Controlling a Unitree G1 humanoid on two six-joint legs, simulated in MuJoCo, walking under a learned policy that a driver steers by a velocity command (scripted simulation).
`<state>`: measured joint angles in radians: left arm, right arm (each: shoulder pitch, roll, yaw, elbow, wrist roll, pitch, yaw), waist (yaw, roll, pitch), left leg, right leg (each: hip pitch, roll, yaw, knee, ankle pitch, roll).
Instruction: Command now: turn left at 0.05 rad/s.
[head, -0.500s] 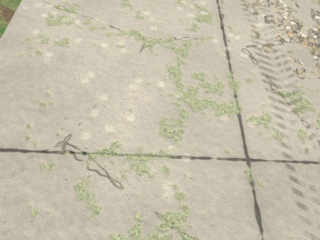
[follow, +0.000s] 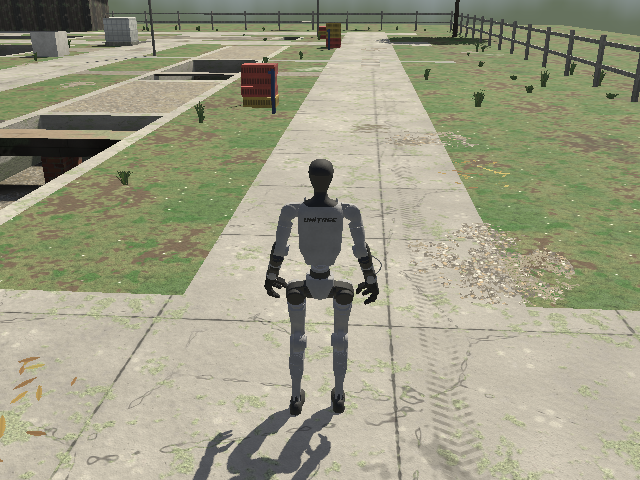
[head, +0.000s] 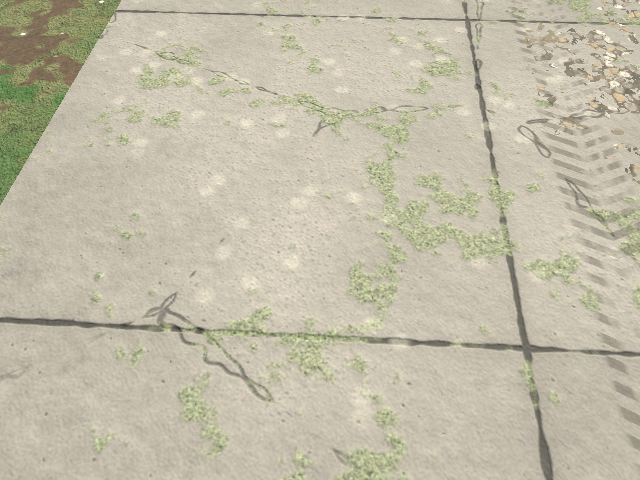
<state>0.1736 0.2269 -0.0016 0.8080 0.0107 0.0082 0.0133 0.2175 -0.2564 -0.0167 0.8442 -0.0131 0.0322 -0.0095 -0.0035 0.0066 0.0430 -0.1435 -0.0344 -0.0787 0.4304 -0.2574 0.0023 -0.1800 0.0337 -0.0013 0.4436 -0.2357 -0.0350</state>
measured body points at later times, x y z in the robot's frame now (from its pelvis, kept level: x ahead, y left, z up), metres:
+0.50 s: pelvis -0.01 +0.01 +0.00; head +0.00 +0.01 +0.45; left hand +0.03 +0.26 -0.15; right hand +0.02 -0.24 -0.15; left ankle -0.02 +0.12 -0.74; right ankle +0.00 -0.10 -0.74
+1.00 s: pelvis +0.06 +0.03 -0.01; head +0.06 +0.04 +0.44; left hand +0.02 +0.27 -0.17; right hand +0.07 -0.22 -0.15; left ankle +0.00 +0.11 -0.74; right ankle +0.00 -0.09 -0.74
